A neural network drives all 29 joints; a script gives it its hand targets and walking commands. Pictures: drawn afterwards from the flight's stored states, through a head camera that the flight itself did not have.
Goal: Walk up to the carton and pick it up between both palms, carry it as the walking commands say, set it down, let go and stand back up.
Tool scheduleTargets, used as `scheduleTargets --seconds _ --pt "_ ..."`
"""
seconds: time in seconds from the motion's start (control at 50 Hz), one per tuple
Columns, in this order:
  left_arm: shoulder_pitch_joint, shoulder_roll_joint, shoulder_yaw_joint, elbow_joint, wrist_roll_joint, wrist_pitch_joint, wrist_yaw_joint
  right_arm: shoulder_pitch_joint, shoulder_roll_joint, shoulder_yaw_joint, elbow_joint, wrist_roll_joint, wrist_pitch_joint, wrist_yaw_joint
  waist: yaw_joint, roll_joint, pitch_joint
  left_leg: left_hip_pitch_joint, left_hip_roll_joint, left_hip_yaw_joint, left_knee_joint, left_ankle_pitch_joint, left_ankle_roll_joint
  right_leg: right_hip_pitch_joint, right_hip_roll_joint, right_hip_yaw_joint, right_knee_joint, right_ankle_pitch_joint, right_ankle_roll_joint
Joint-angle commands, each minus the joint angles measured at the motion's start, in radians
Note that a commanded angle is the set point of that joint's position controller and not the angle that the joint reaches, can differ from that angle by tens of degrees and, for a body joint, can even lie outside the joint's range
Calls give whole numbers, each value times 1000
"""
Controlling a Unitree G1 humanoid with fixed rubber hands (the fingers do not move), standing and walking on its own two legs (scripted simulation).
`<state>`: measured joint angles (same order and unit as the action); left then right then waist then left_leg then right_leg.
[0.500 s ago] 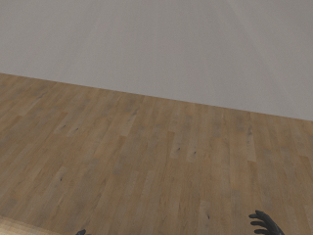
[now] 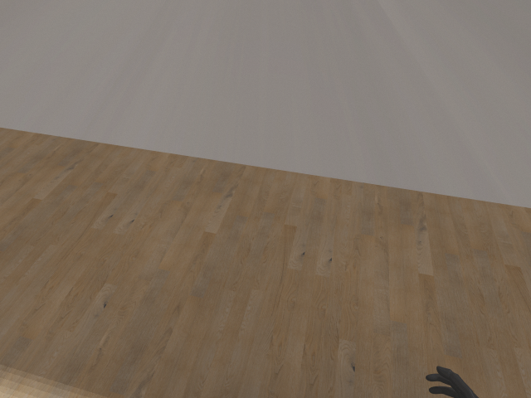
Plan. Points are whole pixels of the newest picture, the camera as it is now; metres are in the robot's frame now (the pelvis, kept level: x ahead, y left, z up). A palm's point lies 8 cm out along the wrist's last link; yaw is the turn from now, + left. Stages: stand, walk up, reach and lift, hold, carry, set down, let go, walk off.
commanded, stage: stand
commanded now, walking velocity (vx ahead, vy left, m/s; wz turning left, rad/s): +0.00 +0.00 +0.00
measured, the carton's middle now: out of the picture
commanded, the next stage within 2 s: walk up in 0.32 s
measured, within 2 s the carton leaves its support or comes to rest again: neither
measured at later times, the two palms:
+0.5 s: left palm out of the picture +0.09 +0.24 -0.12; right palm out of the picture +0.11 -0.29 -0.09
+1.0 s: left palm out of the picture +0.08 +0.18 -0.08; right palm out of the picture +0.07 -0.41 -0.09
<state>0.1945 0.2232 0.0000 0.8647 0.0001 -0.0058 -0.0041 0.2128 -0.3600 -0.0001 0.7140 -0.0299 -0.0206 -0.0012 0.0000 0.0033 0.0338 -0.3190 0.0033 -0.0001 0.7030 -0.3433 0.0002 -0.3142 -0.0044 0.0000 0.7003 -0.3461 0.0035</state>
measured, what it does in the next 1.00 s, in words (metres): steps to the right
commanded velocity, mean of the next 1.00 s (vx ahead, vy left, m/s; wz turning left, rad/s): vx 0.00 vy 0.00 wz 0.00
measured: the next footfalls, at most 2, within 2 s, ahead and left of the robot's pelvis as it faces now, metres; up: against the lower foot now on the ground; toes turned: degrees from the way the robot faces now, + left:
left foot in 1.28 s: +0.03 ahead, -0.03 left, +0.00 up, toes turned -7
right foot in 1.74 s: -0.11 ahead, -0.24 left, +0.00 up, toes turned -17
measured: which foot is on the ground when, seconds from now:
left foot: down 0.00-0.84, up 0.86-1.00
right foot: down 0.00-1.00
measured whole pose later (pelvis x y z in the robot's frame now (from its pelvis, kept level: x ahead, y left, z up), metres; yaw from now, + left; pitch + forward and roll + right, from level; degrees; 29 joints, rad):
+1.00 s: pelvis -0.04 -0.09 +0.01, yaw -5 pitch +1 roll +2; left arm 0.18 0.34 0.00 0.82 0.00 0.02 -0.07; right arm 0.10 -0.43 0.00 0.79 -0.02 0.01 0.00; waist 0.00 0.03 0.07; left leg -0.49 0.05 0.03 0.97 -0.38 0.00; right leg -0.36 0.06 0.00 0.56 -0.23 -0.07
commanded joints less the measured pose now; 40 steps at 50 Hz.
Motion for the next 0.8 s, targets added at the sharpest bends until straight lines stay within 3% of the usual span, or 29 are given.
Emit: scheduleTargets --seconds 0.0,0.48,0.5,0.52,0.54,0.56,0.58,0.6,0.66,0.72,0.74,0.76,0.78 --pt "-100 301 83 -50 18 -43 3 -72 -189 -62 -3 13 -46 -13 4 16 -13 13 98 -144 -206 111 70 23 -83 114 -195 97 -79" --pt "-104 301 75 16 13 -41 -1 -75 -181 -54 56 16 -49 -11 10 20 -64 60 109 -140 -245 180 60 74 -92 101 -230 156 -71" --pt "-114 383 86 -99 68 -12 -50 -85 -222 -83 41 15 -36 -5 -50 -52 -84 112 149 -139 -230 258 151 -85 -50 97 -103 459 -89" --pt "-136 345 83 -115 57 -2 -58 -53 -248 -94 41 15 -32 -7 -52 41 -106 132 224 -186 -297 283 205 -109 7 21 29 439 -58" --pt "-119 314 78 -126 54 8 -60 -61 -285 -104 34 8 -30 -6 -41 123 -105 128 325 -252 -358 295 264 -148 39 -29 132 229 -35" --pt "-119 317 82 -132 60 18 -64 -81 -300 -112 27 2 -32 -6 -43 169 -80 140 416 -328 -398 316 316 -226 21 16 250 -80 -28" --pt "-124 328 85 -137 63 26 -67 -89 -304 -113 23 2 -34 -8 -44 128 -59 131 445 -336 -406 300 335 -266 -10 66 335 -111 -27" --pt "-107 337 85 -137 61 27 -72 -108 -301 -113 17 7 -34 -8 -31 109 -41 113 430 -300 -401 268 323 -274 -27 79 339 -97 -26" --pt "-38 347 85 -129 51 20 -84 -152 -282 -105 0 3 -33 -7 2 130 -31 74 348 -209 -354 216 266 -234 -53 83 211 -70 -39" --pt "20 349 98 -109 47 13 -87 -196 -286 -110 6 -1 -25 0 37 158 -64 -15 272 -92 -281 174 217 -47 -24 -3 2 9 -46" --pt "56 350 101 -92 52 12 -86 -220 -284 -108 4 3 -18 3 62 140 -61 -84 241 -49 -222 132 195 53 -3 -36 -115 60 -51" --pt "97 385 111 -78 67 4 -79 -216 -243 -95 4 11 -9 5 85 4 -37 -187 153 28 -10 79 148 130 -22 82 -255 85 -72" --pt "47 475 119 -103 87 -6 -73 -155 -175 -75 1 30 1 1 45 -299 12 -382 14 107 205 -155 81 134 -203 432 -421 252 -133"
